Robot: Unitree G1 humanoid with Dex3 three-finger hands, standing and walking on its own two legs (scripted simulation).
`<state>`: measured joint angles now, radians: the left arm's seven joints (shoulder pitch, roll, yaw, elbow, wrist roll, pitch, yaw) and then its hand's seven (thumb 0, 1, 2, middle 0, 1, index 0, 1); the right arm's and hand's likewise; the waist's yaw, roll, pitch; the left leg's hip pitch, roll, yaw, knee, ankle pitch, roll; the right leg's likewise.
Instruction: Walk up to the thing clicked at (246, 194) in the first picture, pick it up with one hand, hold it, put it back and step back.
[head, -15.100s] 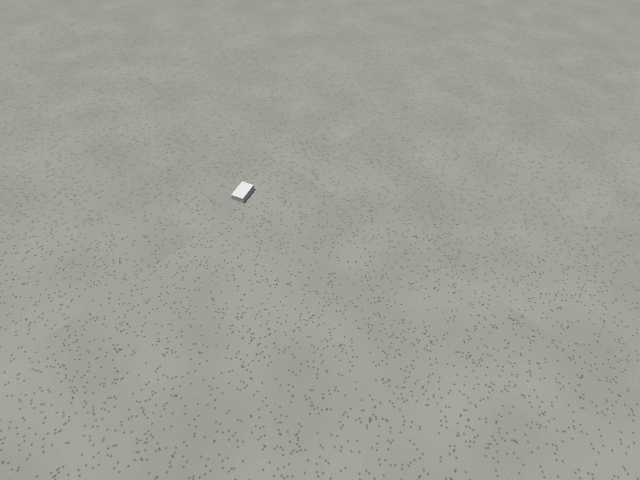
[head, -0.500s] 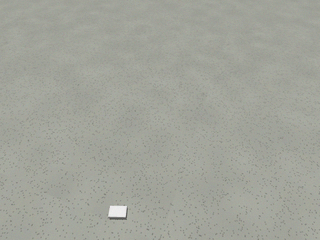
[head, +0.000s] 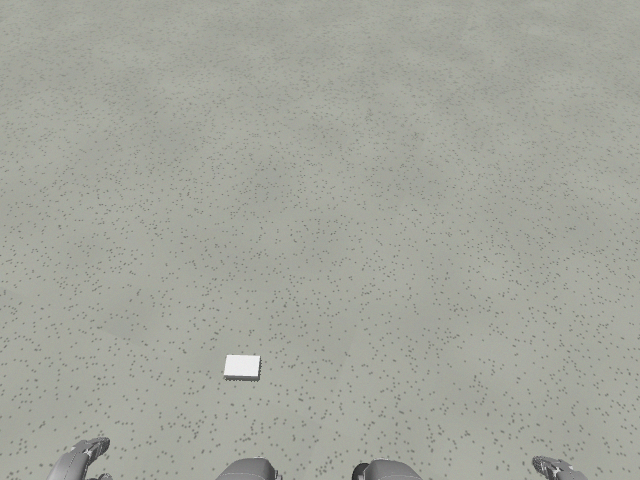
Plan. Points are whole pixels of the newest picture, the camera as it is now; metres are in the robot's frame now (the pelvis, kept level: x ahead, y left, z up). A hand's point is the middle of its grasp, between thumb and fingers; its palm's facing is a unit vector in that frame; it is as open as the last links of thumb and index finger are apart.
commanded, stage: walk up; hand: left
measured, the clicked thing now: (242, 366) +0.45 +0.22 -0.75
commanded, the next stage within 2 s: none
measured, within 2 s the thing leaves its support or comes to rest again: neither
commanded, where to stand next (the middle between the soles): +0.07 -0.02 m, yaw +1 degrees
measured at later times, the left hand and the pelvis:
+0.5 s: hand out of the picture -0.01 +0.28 -0.16, palm faces -0.11 -0.91 -0.40, open 7.4 cm; pelvis -0.13 +0.01 -0.01, yaw -6 degrees
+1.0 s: hand out of the picture -0.16 +0.26 -0.15, palm faces -0.02 -0.94 -0.35, open 7.4 cm; pelvis -0.27 -0.01 +0.00, yaw -2 degrees
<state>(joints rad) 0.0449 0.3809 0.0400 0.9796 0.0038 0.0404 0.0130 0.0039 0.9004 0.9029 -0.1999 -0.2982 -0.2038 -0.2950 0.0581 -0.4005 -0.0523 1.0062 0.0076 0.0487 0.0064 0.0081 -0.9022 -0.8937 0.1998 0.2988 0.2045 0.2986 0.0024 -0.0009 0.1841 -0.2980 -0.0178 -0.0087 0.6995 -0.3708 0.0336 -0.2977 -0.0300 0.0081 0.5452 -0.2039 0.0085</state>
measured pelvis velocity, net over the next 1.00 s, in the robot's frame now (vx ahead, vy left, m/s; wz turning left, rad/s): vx -0.27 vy -0.01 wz -0.03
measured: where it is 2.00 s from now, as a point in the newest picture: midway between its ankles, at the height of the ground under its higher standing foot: outside the picture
